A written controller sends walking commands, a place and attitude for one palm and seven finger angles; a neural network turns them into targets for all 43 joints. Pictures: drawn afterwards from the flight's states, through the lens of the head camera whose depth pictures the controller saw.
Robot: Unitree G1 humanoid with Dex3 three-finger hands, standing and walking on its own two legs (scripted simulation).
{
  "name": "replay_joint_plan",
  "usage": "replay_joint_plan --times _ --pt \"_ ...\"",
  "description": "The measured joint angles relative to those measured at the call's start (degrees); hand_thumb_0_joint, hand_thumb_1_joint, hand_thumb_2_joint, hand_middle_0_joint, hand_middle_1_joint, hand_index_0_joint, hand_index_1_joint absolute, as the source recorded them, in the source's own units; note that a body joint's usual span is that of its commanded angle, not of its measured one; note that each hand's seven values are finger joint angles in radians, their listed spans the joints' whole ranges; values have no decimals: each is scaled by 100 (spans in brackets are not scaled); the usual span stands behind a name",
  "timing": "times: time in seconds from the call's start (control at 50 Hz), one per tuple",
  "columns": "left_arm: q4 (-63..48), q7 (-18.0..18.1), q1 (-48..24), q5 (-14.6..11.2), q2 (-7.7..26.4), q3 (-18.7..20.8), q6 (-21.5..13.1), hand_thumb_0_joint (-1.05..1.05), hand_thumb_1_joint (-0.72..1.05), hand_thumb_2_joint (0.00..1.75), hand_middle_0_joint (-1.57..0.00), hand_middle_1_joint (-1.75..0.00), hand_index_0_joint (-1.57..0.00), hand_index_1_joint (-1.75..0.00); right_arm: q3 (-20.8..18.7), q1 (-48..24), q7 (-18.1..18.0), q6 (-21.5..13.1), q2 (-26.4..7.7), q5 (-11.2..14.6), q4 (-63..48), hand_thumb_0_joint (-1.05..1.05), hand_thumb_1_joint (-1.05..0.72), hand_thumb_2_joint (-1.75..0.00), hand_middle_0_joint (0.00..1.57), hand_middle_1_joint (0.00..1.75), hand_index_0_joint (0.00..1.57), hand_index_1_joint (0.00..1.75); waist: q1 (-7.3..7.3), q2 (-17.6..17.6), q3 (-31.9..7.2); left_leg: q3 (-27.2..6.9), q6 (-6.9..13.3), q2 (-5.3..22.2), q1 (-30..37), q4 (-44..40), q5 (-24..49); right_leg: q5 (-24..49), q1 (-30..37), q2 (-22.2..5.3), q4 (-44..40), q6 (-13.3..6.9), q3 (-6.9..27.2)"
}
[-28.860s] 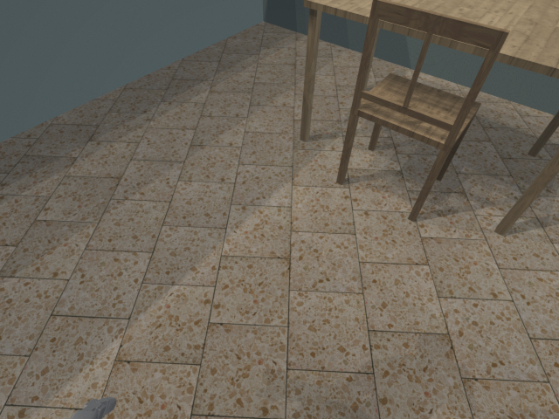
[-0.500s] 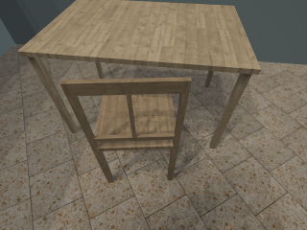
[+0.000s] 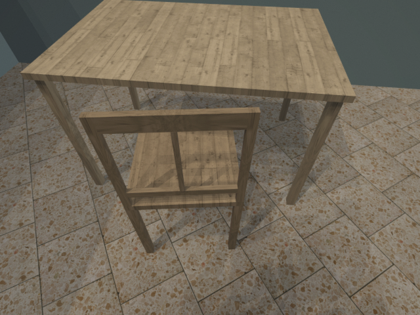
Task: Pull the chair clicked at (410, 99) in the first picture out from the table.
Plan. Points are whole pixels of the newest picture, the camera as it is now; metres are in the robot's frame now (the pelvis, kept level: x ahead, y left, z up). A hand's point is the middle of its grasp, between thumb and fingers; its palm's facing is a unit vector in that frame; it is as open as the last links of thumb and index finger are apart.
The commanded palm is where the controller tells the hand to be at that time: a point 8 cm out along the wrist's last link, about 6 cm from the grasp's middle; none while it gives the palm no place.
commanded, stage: take the last steps up to it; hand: left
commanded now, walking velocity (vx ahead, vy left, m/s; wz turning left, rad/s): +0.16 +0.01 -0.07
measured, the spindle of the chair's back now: (178, 163) +0.54 +0.13 -0.10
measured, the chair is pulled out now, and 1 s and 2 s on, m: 0.15 0.15 0.15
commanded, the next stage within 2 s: come to a stop and stand still in 0.20 s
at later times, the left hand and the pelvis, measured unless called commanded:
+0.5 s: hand out of the picture +0.08 +0.17 -0.18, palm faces +0.04 -0.97 -0.24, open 7.3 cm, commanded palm none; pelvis +0.06 -0.01 -0.02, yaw -1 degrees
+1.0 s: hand out of the picture +0.09 +0.21 -0.19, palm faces -0.01 -0.98 -0.21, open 7.4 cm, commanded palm none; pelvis +0.04 +0.03 -0.02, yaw -2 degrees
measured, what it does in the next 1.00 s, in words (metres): steps on the spot: left foot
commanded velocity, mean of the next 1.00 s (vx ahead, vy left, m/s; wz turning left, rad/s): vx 0.01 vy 0.02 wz -0.01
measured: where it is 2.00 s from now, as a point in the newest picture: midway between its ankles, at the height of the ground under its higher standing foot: outside the picture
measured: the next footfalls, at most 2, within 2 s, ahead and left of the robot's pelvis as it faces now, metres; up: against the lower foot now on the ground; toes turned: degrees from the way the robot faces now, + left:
left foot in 0.98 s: +0.11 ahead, +0.12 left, +0.00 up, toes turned -1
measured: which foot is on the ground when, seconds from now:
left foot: down 0.00-0.82, up 0.84-0.96, down 0.98-1.00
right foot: down 0.00-1.00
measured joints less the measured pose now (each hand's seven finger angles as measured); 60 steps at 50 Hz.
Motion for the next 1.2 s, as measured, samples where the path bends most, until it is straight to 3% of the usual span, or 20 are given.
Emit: replay_joint_plan --times 0.32,0.4,0.48,0.58,0.62,0.68,0.8,0.9,0.94,0.98,1.04,1.2 --pt "-155 -10 215 17 -56 197 -41 1 91 89 -20 -30 -20 -30 -99 203 -68 -119 32 6 -35 0 -91 -89 19 30 20 30 15 -83 35 112 1 25 -11 964 -940 -886 -91 31 1039 -65 100" --pt "-188 21 126 -1 -74 196 61 1 91 89 -20 -30 -20 -30 -106 206 -140 -182 55 -44 -142 0 -91 -89 19 30 20 30 -43 -44 94 216 12 34 217 843 -978 -864 -469 -47 1870 -140 -215" --pt "-271 53 -136 -1 15 226 40 2 93 89 -20 -30 -20 -30 -35 275 -168 -76 115 -7 -92 0 -91 -89 19 30 20 30 -96 109 203 108 -74 93 272 915 -943 -662 -305 -40 1122 -172 -495" --pt "-435 105 -280 19 47 160 -102 1 92 89 -20 -30 -20 -30 -101 102 -131 204 130 91 -65 0 -91 -89 20 30 20 30 -43 151 245 -57 12 64 -267 1567 -1235 -412 -89 3 527 -253 -598" --pt "-466 126 -302 24 46 149 -82 1 92 89 -20 -30 -20 -30 -119 -37 -117 200 107 95 -139 0 -91 -89 20 30 20 30 -8 71 302 -59 23 27 -394 1342 -1056 -304 -94 -11 395 -251 -528" --pt "-468 119 -286 -16 60 156 -10 1 92 89 -20 -30 -20 -30 -147 -167 -86 91 18 70 -299 0 -91 -89 20 30 20 30 -20 40 358 -66 22 75 -327 515 278 -325 -171 24 487 -203 -455" --pt "-450 117 -340 0 96 160 84 1 93 89 -20 -30 -20 -30 -145 -309 -89 67 -96 27 -399 0 -91 -89 19 30 20 30 26 -23 272 0 -91 53 -245 370 -174 -271 -166 -12 387 -119 -396" --pt "-739 180 -160 91 105 43 -219 1 92 89 -20 -30 -20 -30 -110 -464 61 78 -213 93 -826 0 -91 -89 19 30 20 30 81 21 228 -69 56 46 -1028 1743 -671 -90 -251 43 297 -55 -346" --pt "-818 167 -77 107 135 -12 -203 1 91 89 -20 -30 -20 -30 -91 -514 91 52 -222 112 -978 0 -91 -89 19 30 20 30 54 -10 198 -32 65 -1 -1017 1494 -533 -128 -243 3 405 -11 -340" --pt "-857 150 -28 77 166 -60 -119 1 91 89 -20 -30 -20 -30 -70 -496 111 -38 -240 96 -1097 0 -91 -89 19 30 20 30 6 5 140 -19 160 -38 -863 1031 95 -310 -302 -35 753 74 -380" --pt "-822 129 -59 41 234 -62 72 1 91 89 -20 -30 -20 -30 3 -430 113 -18 -186 40 -1114 0 -91 -89 19 30 20 30 87 -98 7 59 368 -198 -858 1253 -122 -625 -339 -177 1084 70 -294" --pt "-829 19 115 80 288 -126 76 1 91 89 -20 -30 -20 -30 80 -397 155 66 -142 39 -1103 -1 -93 -89 20 30 20 30 150 7 -40 98 521 -395 -923 698 287 -173 -452 -281 638 80 -141"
